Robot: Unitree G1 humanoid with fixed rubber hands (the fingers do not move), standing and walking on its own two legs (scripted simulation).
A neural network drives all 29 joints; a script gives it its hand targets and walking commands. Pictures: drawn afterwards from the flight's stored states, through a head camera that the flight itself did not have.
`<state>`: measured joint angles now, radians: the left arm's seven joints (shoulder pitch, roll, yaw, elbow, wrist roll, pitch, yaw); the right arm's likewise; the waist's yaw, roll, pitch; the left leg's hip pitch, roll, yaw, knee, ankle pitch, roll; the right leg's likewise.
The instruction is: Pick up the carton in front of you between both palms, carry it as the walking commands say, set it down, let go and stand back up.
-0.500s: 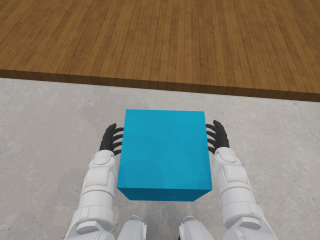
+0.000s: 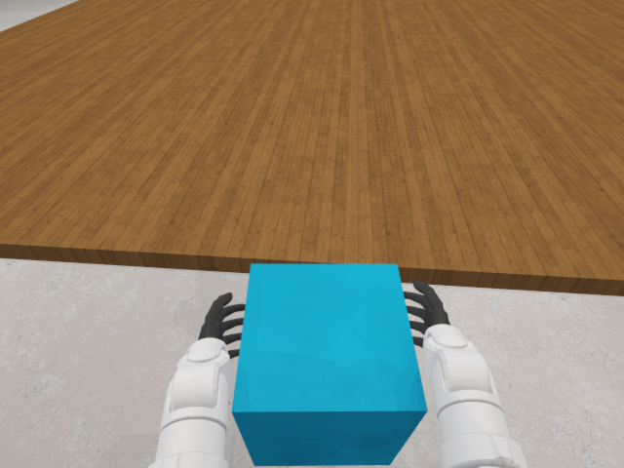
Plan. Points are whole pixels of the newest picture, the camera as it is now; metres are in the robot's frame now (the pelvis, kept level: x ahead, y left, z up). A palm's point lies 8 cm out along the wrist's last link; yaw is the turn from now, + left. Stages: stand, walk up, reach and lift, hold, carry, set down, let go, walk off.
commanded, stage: reach and lift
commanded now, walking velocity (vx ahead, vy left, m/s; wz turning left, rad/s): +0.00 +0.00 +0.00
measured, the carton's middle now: (323, 368) +0.30 +0.00 -0.05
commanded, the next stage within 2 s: hold in 0.98 s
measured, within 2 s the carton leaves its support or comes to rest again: neither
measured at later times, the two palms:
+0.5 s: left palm (210, 342) +0.29 +0.15 +0.03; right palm (435, 330) +0.30 -0.15 +0.04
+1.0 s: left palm (210, 339) +0.29 +0.15 +0.04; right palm (437, 325) +0.30 -0.15 +0.05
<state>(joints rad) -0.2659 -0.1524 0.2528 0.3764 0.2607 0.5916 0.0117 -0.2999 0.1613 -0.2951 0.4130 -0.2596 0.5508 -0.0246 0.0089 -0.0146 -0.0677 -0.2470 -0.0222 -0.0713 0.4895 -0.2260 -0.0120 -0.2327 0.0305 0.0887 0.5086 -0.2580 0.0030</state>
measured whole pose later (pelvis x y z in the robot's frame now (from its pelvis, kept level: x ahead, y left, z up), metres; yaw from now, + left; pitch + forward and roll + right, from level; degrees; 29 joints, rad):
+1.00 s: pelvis +0.01 +0.00 +0.01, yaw +0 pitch -6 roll +0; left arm -0.24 -0.15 0.20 0.26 0.27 0.71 0.00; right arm -0.28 0.16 -0.24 0.29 -0.28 0.67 0.00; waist 0.01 -0.01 0.01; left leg -0.08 -0.02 -0.07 0.36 -0.18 -0.01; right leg -0.06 0.02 0.09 0.38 -0.21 0.00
